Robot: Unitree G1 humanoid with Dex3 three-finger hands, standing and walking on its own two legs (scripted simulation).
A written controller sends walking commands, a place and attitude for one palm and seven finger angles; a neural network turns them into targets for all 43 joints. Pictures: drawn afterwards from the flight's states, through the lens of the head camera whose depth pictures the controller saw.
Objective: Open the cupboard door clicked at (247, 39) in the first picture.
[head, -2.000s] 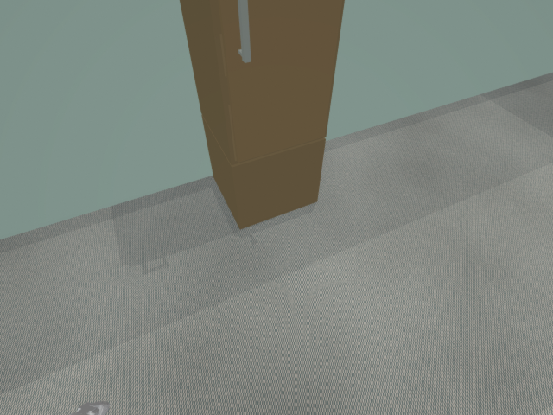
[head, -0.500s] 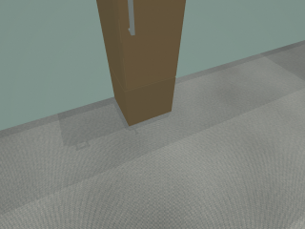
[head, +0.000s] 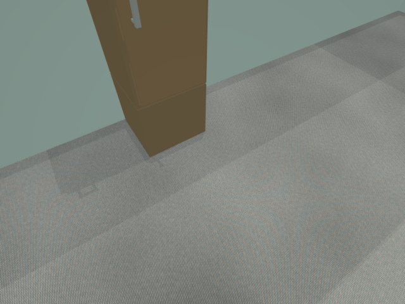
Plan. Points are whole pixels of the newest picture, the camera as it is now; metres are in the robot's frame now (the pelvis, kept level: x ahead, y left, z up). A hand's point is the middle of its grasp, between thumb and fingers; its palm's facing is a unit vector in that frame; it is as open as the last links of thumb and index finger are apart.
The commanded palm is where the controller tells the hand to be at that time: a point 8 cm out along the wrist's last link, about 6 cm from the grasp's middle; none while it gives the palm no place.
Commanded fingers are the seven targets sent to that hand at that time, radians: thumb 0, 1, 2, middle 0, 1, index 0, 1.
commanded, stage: walk to a spot facing it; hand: left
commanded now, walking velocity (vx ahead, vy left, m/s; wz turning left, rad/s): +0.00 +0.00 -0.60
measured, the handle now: out of the picture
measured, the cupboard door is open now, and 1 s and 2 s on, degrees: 0 0 0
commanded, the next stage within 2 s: turn to face it in 1.98 s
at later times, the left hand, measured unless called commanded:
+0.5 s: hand out of the picture +0.09 +0.24 -0.15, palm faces -0.25 -0.94 -0.23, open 7.4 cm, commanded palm none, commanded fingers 0.00 0.90 0.90 -0.20 -0.30 -0.20 -0.30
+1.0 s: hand out of the picture +0.14 +0.13 -0.17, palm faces -0.52 -0.84 -0.15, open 7.4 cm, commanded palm none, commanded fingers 0.00 0.90 0.90 -0.20 -0.30 -0.20 -0.30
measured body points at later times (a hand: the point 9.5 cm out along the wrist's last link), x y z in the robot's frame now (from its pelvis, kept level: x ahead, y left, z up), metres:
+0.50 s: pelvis -0.04 +0.04 +0.02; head -0.02 +0.06 +0.47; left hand +0.10 +0.29 -0.13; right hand -0.04 -0.22 -0.11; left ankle -0.02 +0.14 -0.73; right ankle -0.09 -0.09 -0.66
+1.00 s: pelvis +0.05 -0.03 +0.01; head +0.07 -0.02 +0.46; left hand +0.17 +0.17 -0.16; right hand -0.02 -0.29 -0.12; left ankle +0.21 +0.01 -0.70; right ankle -0.10 -0.10 -0.73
